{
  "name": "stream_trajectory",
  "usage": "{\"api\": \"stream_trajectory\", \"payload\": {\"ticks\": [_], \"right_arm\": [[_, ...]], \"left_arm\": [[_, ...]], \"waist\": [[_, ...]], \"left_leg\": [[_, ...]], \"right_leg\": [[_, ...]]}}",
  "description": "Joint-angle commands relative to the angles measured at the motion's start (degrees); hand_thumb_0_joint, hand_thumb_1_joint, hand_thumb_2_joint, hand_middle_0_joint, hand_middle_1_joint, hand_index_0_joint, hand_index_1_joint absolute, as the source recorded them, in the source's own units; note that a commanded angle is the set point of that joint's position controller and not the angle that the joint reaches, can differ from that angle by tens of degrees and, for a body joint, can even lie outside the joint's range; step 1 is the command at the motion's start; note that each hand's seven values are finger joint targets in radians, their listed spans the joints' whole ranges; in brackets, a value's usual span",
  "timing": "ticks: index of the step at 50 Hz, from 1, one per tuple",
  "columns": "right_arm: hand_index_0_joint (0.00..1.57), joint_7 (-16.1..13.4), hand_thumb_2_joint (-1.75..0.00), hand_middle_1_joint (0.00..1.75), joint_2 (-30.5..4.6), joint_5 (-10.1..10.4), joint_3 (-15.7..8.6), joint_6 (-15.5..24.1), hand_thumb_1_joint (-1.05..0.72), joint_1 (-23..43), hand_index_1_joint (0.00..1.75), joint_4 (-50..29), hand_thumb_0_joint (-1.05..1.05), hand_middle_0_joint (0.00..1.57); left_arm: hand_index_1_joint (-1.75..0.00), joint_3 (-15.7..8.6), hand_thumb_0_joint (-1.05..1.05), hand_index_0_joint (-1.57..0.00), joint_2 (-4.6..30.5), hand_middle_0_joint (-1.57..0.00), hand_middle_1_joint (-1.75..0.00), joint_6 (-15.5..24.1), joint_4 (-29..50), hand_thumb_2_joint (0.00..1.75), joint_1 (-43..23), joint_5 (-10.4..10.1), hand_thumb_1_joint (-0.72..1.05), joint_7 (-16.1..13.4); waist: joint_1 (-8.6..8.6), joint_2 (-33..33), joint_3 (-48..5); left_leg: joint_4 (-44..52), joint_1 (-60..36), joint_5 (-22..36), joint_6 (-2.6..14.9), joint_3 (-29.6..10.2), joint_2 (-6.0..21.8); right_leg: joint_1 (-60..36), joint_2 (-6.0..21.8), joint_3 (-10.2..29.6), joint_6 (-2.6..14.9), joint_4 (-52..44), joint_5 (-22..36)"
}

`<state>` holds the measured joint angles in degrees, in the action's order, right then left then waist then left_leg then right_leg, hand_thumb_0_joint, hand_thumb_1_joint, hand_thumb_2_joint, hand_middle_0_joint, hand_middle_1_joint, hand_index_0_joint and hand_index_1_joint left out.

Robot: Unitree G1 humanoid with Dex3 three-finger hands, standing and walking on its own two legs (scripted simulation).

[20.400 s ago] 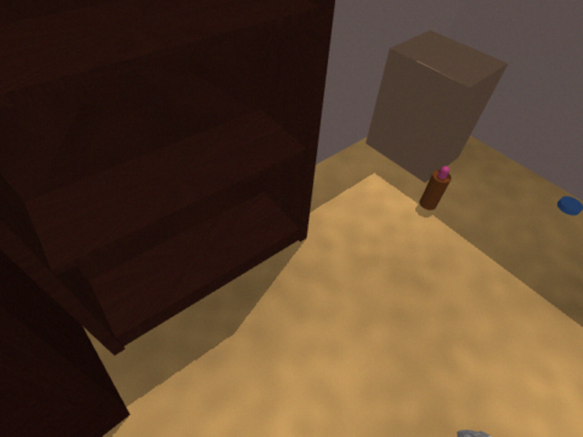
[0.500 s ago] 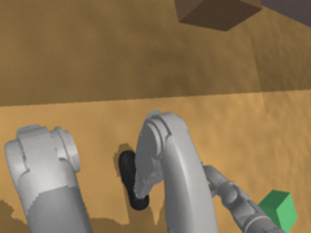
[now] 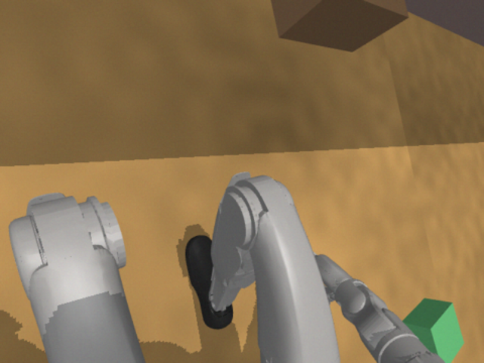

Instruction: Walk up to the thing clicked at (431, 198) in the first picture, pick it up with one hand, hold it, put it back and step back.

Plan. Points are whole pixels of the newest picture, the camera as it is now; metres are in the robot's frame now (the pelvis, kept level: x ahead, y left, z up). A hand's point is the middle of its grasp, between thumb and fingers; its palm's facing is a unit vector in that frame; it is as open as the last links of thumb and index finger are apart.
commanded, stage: open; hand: left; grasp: from the side
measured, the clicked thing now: out of the picture +0.41 +0.40 -0.16
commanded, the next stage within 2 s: withdraw in 0.32 s
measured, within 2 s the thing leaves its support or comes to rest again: rests again in 0.92 s
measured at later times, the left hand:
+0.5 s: hand out of the picture +0.40 +0.42 -0.13, palm faces +0.66 -0.75 -0.01, open 15.4 cm
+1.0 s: hand out of the picture +0.33 +0.49 -0.07, palm faces +0.61 -0.78 -0.18, open 17.2 cm
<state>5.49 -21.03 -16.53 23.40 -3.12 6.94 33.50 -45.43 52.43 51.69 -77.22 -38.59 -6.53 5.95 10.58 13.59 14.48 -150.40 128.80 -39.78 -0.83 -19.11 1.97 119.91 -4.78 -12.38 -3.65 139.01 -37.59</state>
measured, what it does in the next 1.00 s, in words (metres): stands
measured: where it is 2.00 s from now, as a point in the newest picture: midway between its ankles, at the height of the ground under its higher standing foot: (155, 322)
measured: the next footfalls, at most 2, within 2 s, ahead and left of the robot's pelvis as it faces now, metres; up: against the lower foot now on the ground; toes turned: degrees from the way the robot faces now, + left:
none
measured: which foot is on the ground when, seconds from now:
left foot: down 0.00-1.00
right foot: down 0.00-1.00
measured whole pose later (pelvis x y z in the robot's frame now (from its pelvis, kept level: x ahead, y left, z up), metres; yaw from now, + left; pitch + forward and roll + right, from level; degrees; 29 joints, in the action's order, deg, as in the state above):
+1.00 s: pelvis +0.00 +0.00 +0.02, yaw +2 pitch +23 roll -13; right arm 4.2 -19.5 -7.0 13.5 -5.4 0.1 35.5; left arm -45.3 52.2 30.7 -65.4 -32.2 -4.0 13.7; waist 5.3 8.1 5.3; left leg -144.7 130.2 -39.0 0.6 -13.7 2.6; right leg 121.9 -3.2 -8.9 -2.4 136.2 -38.7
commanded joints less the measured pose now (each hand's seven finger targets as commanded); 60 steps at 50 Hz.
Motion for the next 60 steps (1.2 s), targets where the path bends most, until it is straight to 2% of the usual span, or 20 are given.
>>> {"api": "stream_trajectory", "payload": {"ticks": [1, 8, 16, 20, 22, 31, 33, 34, 35, 37, 40, 44, 45, 47, 50, 52, 53, 55, 57, 60], "right_arm": [[0.2, -0.84, -0.88, 0.3, -19.51, -0.3, -6.39, -0.3, -0.86, -4.65, 0.3, -0.53, 0.0, 0.2], [0.2, -0.75, -0.88, 0.3, -19.38, 0.14, -6.3, -0.81, -0.85, -4.2, 0.3, -1.72, 0.0, 0.2], [0.2, -0.76, -0.89, 0.3, -19.61, 0.15, -6.28, -0.93, -0.86, -3.75, 0.3, -1.91, 0.0, 0.2], [0.2, -0.77, -0.89, 0.3, -19.5, -0.07, -5.96, -0.9, -0.86, -3.8, 0.3, -2.02, 0.0, 0.2], [0.2, -0.75, -0.89, 0.3, -19.51, -0.07, -5.9, -0.85, -0.84, -3.53, 0.3, -2.12, 0.0, 0.2], [0.2, -1.59, -0.89, 0.3, -19.9, 0.29, -6.84, -1.77, -0.85, -5.32, 0.3, -1.49, 0.0, 0.2], [0.2, -2.0, -0.89, 0.3, -19.87, 0.82, -7.63, -2.05, -0.85, -5.53, 0.3, -1.72, 0.0, 0.2], [0.2, -2.0, -0.89, 0.3, -19.19, 1.19, -7.66, -2.22, -0.86, -6.33, 0.3, -0.83, 0.0, 0.2], [0.2, -2.18, -0.89, 0.3, -19.54, 1.52, -8.24, -2.16, -0.86, -6.13, 0.3, -1.99, 0.0, 0.2], [0.2, -2.38, -0.89, 0.3, -19.08, 2.43, -9.04, -2.11, -0.85, -7.26, 0.3, -1.51, 0.0, 0.2], [0.2, -2.48, -0.88, 0.3, -18.38, 4.42, -10.55, -1.55, -0.84, -9.12, 0.3, -0.62, 0.0, 0.2], [0.2, -2.71, -0.9, 0.3, -18.33, 6.5, -13.09, -0.63, -0.87, -9.8, 0.3, -1.26, 0.0, 0.2], [0.2, -2.48, -0.9, 0.3, -16.98, 8.29, -16.04, -1.18, -0.91, -10.78, 0.3, 1.37, 0.0, 0.2], [0.2, -2.24, -0.91, 0.3, -16.35, 9.83, -16.56, -1.55, -0.93, -11.2, 0.3, -0.35, 0.0, 0.2], [0.2, -2.45, -0.92, 0.3, -15.29, 11.35, -18.35, -2.39, -0.96, -12.89, 0.3, -0.68, 0.0, 0.2], [0.2, -2.68, -0.93, 0.3, -14.87, 12.33, -19.96, -3.17, -1.01, -15.38, 0.3, 0.35, 0.0, 0.2], [0.2, -2.83, -0.94, 0.3, -14.09, 12.68, -20.26, -3.46, -1.02, -15.4, 0.3, 0.4, 0.0, 0.2], [0.2, -3.32, -0.9, 0.3, -13.08, 13.32, -20.85, -3.69, -0.9, -16.0, 0.3, 0.93, 0.0, 0.2], [0.2, -3.81, -0.9, 0.3, -11.82, 13.87, -21.47, -3.78, -0.9, -15.48, 0.3, 0.88, 0.0, 0.2], [0.2, -3.48, -0.9, 0.3, -10.54, 13.97, -22.5, -3.82, -0.9, -16.11, 0.3, 0.81, 0.0, 0.2]], "left_arm": [[-0.63, -0.97, 0.0, -0.64, 17.23, -0.6, -0.66, 3.84, 9.04, 0.54, -11.04, -1.27, -0.26, -0.4], [-0.5, -0.16, 0.0, -0.51, 15.47, -0.48, -0.53, 2.82, 8.11, 0.44, -9.43, -1.69, -0.29, 0.24], [-0.31, -1.29, 0.0, -0.35, 16.92, -0.32, -0.34, 3.46, 9.4, 0.27, -10.13, -1.58, -0.39, -0.2], [-0.25, -0.65, 0.0, -0.29, 16.72, -0.26, -0.28, 3.65, 9.99, 0.21, -11.47, -1.55, -0.48, -0.04], [-0.2, -0.74, 0.0, -0.18, 17.33, -0.15, -0.22, 3.65, 9.32, 0.21, -11.07, -1.17, -0.51, -0.19], [-0.15, -8.49, 0.0, -0.11, 28.65, -0.08, -0.16, 1.85, 19.04, 0.17, -11.01, -0.86, -0.57, -0.46], [-0.14, -8.93, 0.0, -0.12, 30.49, -0.09, -0.16, 0.08, 20.39, 0.15, -9.87, -0.04, -0.59, 0.43], [-0.14, -7.22, 0.0, -0.13, 27.98, -0.1, -0.16, -1.34, 17.96, 0.14, -7.24, 0.05, -0.6, 1.41], [-0.15, -8.4, 0.0, -0.14, 28.58, -0.11, -0.17, -2.24, 18.91, 0.14, -6.33, -0.43, -0.6, 2.25], [-0.15, -7.1, 0.0, -0.14, 24.67, -0.11, -0.17, -4.72, 16.85, 0.13, -3.25, -1.96, -0.61, 4.73], [-0.14, -2.04, 0.0, -0.14, 14.69, -0.1, -0.17, -8.33, 15.7, 0.11, -0.78, -5.42, -0.57, 9.09], [-0.04, -2.29, 0.0, -0.06, 15.09, -0.06, -0.08, -11.39, 21.71, 0.03, -1.78, -7.19, -0.48, 12.2], [-0.03, -0.6, 0.0, -0.07, 21.07, -0.07, -0.04, -15.46, 14.12, 0.03, 0.71, 3.01, -0.45, 8.78], [-0.04, -0.64, 0.0, -0.08, 20.55, -0.07, -0.05, -17.47, 24.43, 0.04, -6.27, 2.39, -0.48, 6.98], [-0.05, -4.09, 0.0, -0.09, 28.54, -0.09, -0.05, -21.55, 34.32, 0.04, -6.12, 5.19, -0.5, 4.29], [-0.07, -6.36, 0.0, -0.11, 32.77, -0.11, -0.07, -24.67, 37.7, 0.04, -1.06, 6.85, -0.54, 2.34], [-0.07, -7.0, 0.0, -0.12, 34.43, -0.12, -0.08, -25.62, 41.52, 0.05, -4.26, 7.37, -0.55, 1.6], [-0.08, -5.12, 0.0, -0.06, 31.75, -0.07, -0.08, -28.02, 41.53, 0.12, -6.48, 8.06, -0.43, 0.31], [-0.07, -4.45, 0.0, -0.06, 27.25, -0.06, -0.07, -31.04, 34.31, 0.11, -0.61, 8.85, -0.47, -1.1], [-0.08, 1.36, 0.0, -0.07, 12.88, -0.07, -0.08, -34.96, 19.66, 0.1, 8.79, 8.98, -0.48, -1.57]], "waist": [[3.77, -32.14, -36.58], [3.71, -30.29, -34.25], [3.25, -31.68, -34.66], [4.04, -32.34, -34.55], [3.75, -31.45, -34.09], [-0.41, -37.08, -42.1], [-1.15, -39.6, -42.87], [-1.02, -38.95, -41.23], [-1.21, -38.3, -41.68], [-1.54, -36.9, -39.94], [-0.42, -32.34, -36.63], [-2.12, -30.1, -40.23], [-4.08, -33.34, -43.04], [-3.62, -35.73, -46.14], [-7.52, -41.26, -51.78], [-9.13, -42.16, -52.29], [-9.38, -42.71, -53.29], [-8.16, -43.31, -52.11], [-9.05, -38.32, -49.44], [-6.54, -27.07, -44.54]], "left_leg": [[18.21, -25.3, 9.46, -0.65, 5.68, 3.61], [18.81, -22.78, 6.57, -0.27, 5.58, 3.53], [19.16, -24.65, 7.46, -0.62, 4.92, 3.89], [18.88, -24.5, 6.64, -0.53, 5.23, 3.87], [18.86, -23.35, 5.92, -0.41, 5.31, 3.86], [19.26, -28.54, 11.63, -0.75, 6.64, 3.89], [20.34, -29.75, 13.01, -0.98, 6.81, 4.0], [21.09, -28.45, 11.36, -0.98, 6.94, 3.9], [20.92, -27.46, 11.08, -0.72, 7.32, 3.8], [21.55, -25.16, 9.53, -0.53, 7.71, 3.57], [22.98, -22.39, 5.41, 0.11, 7.08, 3.28], [22.77, -23.1, 5.68, 0.53, 7.17, 3.01], [26.45, -28.42, 5.85, 0.32, 8.57, 2.6], [28.29, -30.91, 6.65, -0.04, 7.83, 3.03], [31.77, -36.12, 6.95, -0.26, 8.9, 2.81], [33.25, -35.8, 6.23, 0.14, 10.43, 2.35], [33.51, -36.17, 6.29, 0.31, 11.03, 2.27], [35.37, -35.78, 4.68, 0.54, 11.35, 1.95], [35.64, -33.92, 4.45, 0.88, 11.97, 1.45], [34.7, -28.4, 4.75, 1.93, 13.23, 0.78]], "right_leg": [[-14.36, -1.7, -5.28, 4.41, -9.77, 11.23], [-13.45, -1.83, -5.74, 4.4, -10.36, 8.96], [-12.41, -1.76, -5.82, 4.54, -9.31, 9.42], [-12.77, -1.88, -5.76, 4.47, -9.65, 9.09], [-12.6, -1.81, -5.68, 4.54, -9.78, 8.38], [-16.46, -1.52, -4.04, 4.5, -9.24, 12.03], [-15.41, -1.21, -3.65, 4.76, -8.78, 12.52], [-14.12, -1.19, -3.64, 4.94, -9.08, 10.87], [-14.92, -1.17, -3.54, 4.81, -9.61, 11.25], [-13.3, -1.16, -3.56, 4.88, -9.99, 10.07], [-9.17, -1.02, -4.31, 4.88, -11.1, 6.66], [-7.98, -0.83, -3.67, 5.05, -11.08, 6.98], [-6.21, 0.15, -2.34, 5.57, -12.76, 5.82], [-5.47, 0.29, -1.94, 5.77, -12.61, 6.52], [-7.02, 1.11, -0.08, 5.86, -13.66, 6.15], [-7.88, 1.12, 1.49, 6.17, -15.15, 5.1], [-8.03, 1.16, 2.27, 6.3, -15.79, 5.18], [-7.14, 1.29, 2.73, 6.45, -16.93, 4.48], [-6.37, 1.29, 3.02, 6.45, -18.93, 3.69], [-8.42, 1.32, 3.03, 5.9, -22.74, 3.4]]}}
